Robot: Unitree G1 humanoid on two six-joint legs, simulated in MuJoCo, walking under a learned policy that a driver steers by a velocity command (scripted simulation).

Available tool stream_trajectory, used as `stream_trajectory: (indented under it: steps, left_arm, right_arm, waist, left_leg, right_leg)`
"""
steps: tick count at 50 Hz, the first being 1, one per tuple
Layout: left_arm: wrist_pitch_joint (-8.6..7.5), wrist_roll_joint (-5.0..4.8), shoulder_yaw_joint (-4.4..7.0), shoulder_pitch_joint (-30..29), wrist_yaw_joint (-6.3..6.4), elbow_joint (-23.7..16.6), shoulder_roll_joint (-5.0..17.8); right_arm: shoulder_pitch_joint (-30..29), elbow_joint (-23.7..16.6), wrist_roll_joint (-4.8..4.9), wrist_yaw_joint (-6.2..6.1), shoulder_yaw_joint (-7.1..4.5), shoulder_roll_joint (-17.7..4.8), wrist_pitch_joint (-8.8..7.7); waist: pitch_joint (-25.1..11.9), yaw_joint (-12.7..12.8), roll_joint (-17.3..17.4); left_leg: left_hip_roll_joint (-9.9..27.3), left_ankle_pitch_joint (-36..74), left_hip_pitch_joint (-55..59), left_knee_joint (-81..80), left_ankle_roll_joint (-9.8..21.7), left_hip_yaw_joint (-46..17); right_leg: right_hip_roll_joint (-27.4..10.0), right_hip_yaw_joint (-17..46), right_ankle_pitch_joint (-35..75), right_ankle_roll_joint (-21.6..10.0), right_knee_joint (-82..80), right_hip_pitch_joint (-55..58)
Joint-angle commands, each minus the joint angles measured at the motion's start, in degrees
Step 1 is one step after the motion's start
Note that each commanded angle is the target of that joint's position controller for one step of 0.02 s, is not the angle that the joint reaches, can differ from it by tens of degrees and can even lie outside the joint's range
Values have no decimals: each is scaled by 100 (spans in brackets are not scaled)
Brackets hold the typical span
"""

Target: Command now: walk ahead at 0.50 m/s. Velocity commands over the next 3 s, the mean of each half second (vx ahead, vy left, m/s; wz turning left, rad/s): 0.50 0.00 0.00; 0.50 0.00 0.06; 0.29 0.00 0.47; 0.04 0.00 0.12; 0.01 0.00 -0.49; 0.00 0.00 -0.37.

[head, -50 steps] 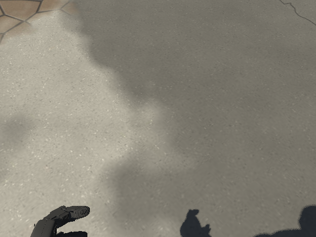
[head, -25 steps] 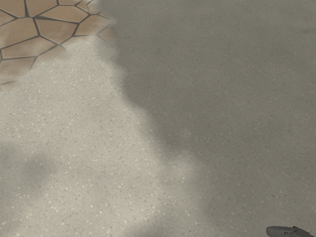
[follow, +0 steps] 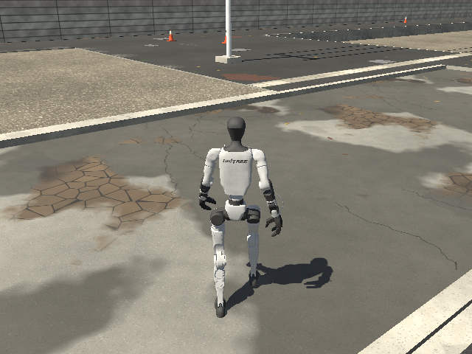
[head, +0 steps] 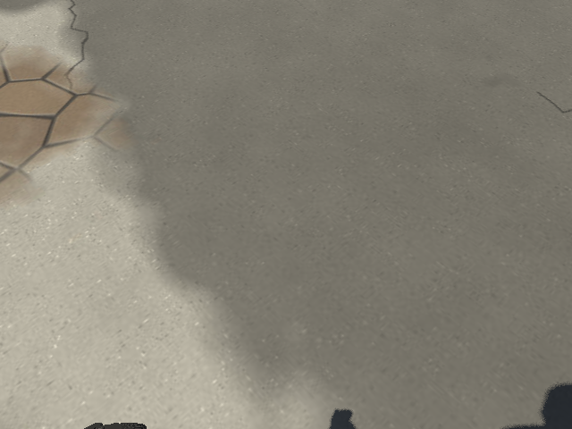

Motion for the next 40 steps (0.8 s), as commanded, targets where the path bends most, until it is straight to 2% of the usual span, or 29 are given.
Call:
stream_trajectory:
  steps: [1,2,3,4,5,6,7,8,9,10,11,14,16,20,23,25,27,28,29,30,31,32,33,34,35,36,37,38,40]
  left_arm:
    - [-133,-8,213,-17,-50,-349,743]
    - [-130,3,346,837,-22,-78,954]
    - [-121,55,478,1946,36,205,1309]
    - [-70,110,609,2610,74,347,1853]
    - [-53,56,455,2597,64,356,1402]
    - [-69,17,365,2064,75,276,1126]
    - [-78,34,299,1558,81,141,910]
    - [-92,83,237,1207,57,92,712]
    - [-120,143,186,1046,40,87,556]
    - [-130,163,176,1021,22,120,523]
    - [-149,146,190,1084,22,166,583]
    - [-173,131,253,1377,121,303,851]
    - [-142,113,251,1569,189,369,880]
    - [-101,49,245,1952,240,498,935]
    - [-28,15,261,2297,247,662,968]
    - [40,4,289,2405,265,739,1005]
    - [99,-5,326,2341,288,748,1076]
    - [124,-5,344,2225,293,717,1131]
    - [156,-5,334,2087,295,681,1113]
    - [168,39,266,2073,298,610,947]
    - [90,119,101,2584,260,470,433]
    - [-57,62,16,2728,215,562,214]
    - [-174,-93,175,2242,181,460,835]
    - [-233,-181,196,1761,177,318,930]
    - [-227,-134,205,1540,212,286,867]
    - [-162,-54,254,1538,249,305,836]
    - [-77,-26,251,1673,256,341,705]
    - [-7,-11,237,1765,262,368,563]
    - [70,22,237,1618,279,297,491]
  right_arm:
    - [-53,-177,23,-56,-233,-1054,44]
    - [-147,-208,11,-59,-201,-974,79]
    - [-151,-327,-60,-61,-118,-821,77]
    - [512,-406,-103,14,86,-134,-53]
    - [365,-322,2,48,54,-355,-213]
    - [-190,-494,175,77,-78,-815,-311]
    - [-558,-588,203,54,-86,-857,-341]
    - [-744,-609,129,9,-119,-813,-313]
    - [-663,-591,66,-24,-154,-740,-235]
    - [-524,-564,46,-29,-141,-586,-152]
    - [-461,-557,31,-36,-125,-453,-90]
    - [-920,-759,-29,-63,-143,-462,-23]
    - [-1310,-890,-51,-45,-139,-431,-39]
    - [-2112,-1108,-7,44,-63,-290,-88]
    - [-2592,-1287,36,138,-22,-303,-115]
    - [-2780,-1413,48,214,-17,-356,-149]
    - [-2641,-1436,54,268,-52,-490,-182]
    - [-2347,-1375,48,272,-105,-611,-194]
    - [-1684,-1180,30,257,-208,-777,-199]
    - [-670,-877,-4,211,-352,-1087,-195]
    - [170,-730,-125,166,-488,-1660,-175]
    - [322,-651,-39,183,-423,-1461,-135]
    - [-40,-710,8,182,-292,-1089,-144]
    - [-507,-832,-17,159,-233,-884,-147]
    - [-900,-882,-66,173,-181,-737,-161]
    - [-1131,-908,-115,188,-130,-563,-191]
    - [-1207,-890,-144,207,-111,-507,-202]
    - [-1177,-856,-130,216,-117,-523,-217]
    - [-1032,-768,-111,176,-158,-696,-242]
  waist:
    - [21,489,765]
    - [-470,911,721]
    - [-1258,1295,419]
    - [-2103,1062,-966]
    - [-2365,1150,-1034]
    - [-1415,1079,-759]
    - [-862,904,-364]
    - [-437,723,-101]
    - [-282,512,-194]
    - [-249,397,-301]
    - [-209,342,-293]
    - [17,371,-129]
    - [77,470,-87]
    - [230,736,-94]
    - [384,898,-79]
    - [428,888,-105]
    - [315,717,-195]
    - [124,523,-278]
    - [-270,149,-273]
    - [-950,-241,-117]
    - [-1912,-201,955]
    - [-2448,-166,1795]
    - [-1735,-203,1315]
    - [-1062,-97,1008]
    - [-575,87,593]
    - [-356,286,586]
    - [-280,435,675]
    - [-250,506,675]
    - [-98,557,607]
  left_leg:
    - [1744,4281,140,686,735,-605]
    - [1475,4926,-91,1627,597,-397]
    - [1176,4007,-1166,3128,409,-200]
    - [130,901,-3598,5449,-46,-73]
    - [-33,-1438,-4394,6347,0,-936]
    - [339,-1165,-4918,6637,109,-981]
    - [681,-586,-4838,6397,158,-796]
    - [892,-175,-4585,6003,133,-687]
    - [1064,107,-4191,5690,127,-723]
    - [1116,249,-3909,5527,104,-717]
    - [1148,311,-3811,5368,67,-678]
    - [1207,974,-4265,4604,-104,-628]
    - [1182,1628,-4463,3902,-165,-597]
    - [927,2508,-4212,2591,-152,-352]
    - [823,2388,-4348,2116,-97,-328]
    - [784,2056,-4442,1903,17,-364]
    - [680,1634,-4123,1751,166,-315]
    - [529,1451,-3613,1703,256,-190]
    - [331,1492,-2671,1581,390,-14]
    - [500,1691,-1124,1751,606,-200]
    - [1971,1440,1225,1769,1363,-2351]
    - [2637,672,1980,785,1900,-4451]
    - [2419,203,1458,626,1597,-3968]
    - [2210,392,630,525,1377,-3124]
    - [1982,851,-263,310,1265,-2500]
    - [1770,1193,-863,130,1155,-2077]
    - [1663,1317,-1239,-47,1128,-1849]
    - [1618,1425,-1437,-187,1164,-1695]
    - [1595,1715,-1592,-393,1248,-1409]
  right_leg:
    - [241,-192,-505,-246,-191,516]
    - [422,-333,-396,-398,-292,1670]
    - [-208,361,-224,-711,-19,3477]
    - [-1672,3031,-1028,-1675,-363,5723]
    - [-1906,4289,-1587,-1799,-1196,5865]
    - [-1698,3433,-1743,-1473,-1308,5094]
    - [-1466,2623,-1450,-1259,-1451,4169]
    - [-1235,2065,-1032,-1138,-1663,3309]
    - [-1021,1664,-772,-1019,-1850,2755]
    - [-930,1463,-683,-1013,-2017,2437]
    - [-892,1302,-509,-1062,-2139,2249]
    - [-883,966,-39,-1148,-2366,2226]
    - [-808,755,155,-1055,-2390,2399]
    - [-651,391,63,-871,-2427,2598]
    - [-856,414,57,-876,-2253,3168]
    - [-1061,477,288,-834,-2016,3606]
    - [-1186,503,866,-732,-1701,3878]
    - [-1154,449,1662,-663,-1365,3903]
    - [-953,265,2529,-549,-609,3789]
    - [-634,36,2380,-379,622,3123]
    - [74,-256,284,-17,2856,1038]
    - [740,288,-3261,129,4177,-271]
    - [355,719,-3217,5,4690,-887]
    - [53,563,-2734,-79,4620,-1023]
    - [-202,428,-2259,-70,4231,-826]
    - [-389,453,-1961,-60,3837,-482]
    - [-461,464,-1795,-40,3656,-159]
    - [-490,441,-1726,-6,3480,-12]
    - [-533,386,-1401,97,3074,-180]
